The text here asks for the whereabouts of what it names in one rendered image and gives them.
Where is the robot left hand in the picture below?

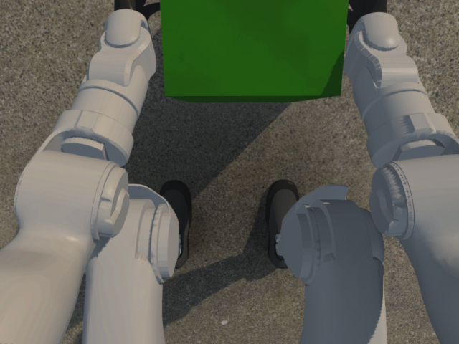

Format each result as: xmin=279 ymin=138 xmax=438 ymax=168
xmin=114 ymin=0 xmax=160 ymax=21

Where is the robot right foot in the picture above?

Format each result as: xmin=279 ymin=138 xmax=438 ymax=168
xmin=265 ymin=179 xmax=299 ymax=269

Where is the robot right forearm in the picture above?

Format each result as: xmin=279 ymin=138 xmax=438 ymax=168
xmin=343 ymin=12 xmax=459 ymax=168

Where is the robot right hand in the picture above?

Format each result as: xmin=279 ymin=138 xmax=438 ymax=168
xmin=347 ymin=0 xmax=387 ymax=34

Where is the robot left upper arm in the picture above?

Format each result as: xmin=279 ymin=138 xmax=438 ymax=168
xmin=0 ymin=150 xmax=129 ymax=344

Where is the robot left forearm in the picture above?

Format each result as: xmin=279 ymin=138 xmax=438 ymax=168
xmin=14 ymin=9 xmax=158 ymax=221

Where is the carton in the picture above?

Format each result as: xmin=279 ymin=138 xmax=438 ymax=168
xmin=160 ymin=0 xmax=349 ymax=102

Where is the robot left thigh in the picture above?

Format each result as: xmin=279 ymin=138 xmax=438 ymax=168
xmin=82 ymin=199 xmax=178 ymax=344

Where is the robot right upper arm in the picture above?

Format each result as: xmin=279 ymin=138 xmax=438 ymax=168
xmin=369 ymin=153 xmax=459 ymax=344

